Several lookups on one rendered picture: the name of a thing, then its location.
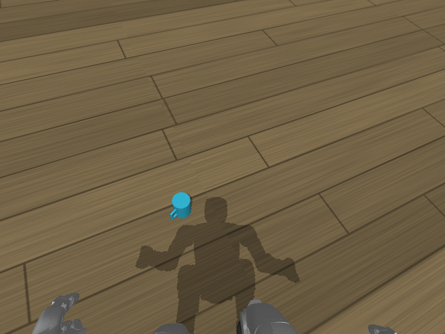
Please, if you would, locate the mug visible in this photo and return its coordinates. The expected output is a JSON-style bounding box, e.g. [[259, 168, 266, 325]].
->
[[170, 192, 191, 220]]

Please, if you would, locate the left robot hand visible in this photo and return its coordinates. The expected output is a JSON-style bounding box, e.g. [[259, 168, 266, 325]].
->
[[32, 292, 87, 334]]

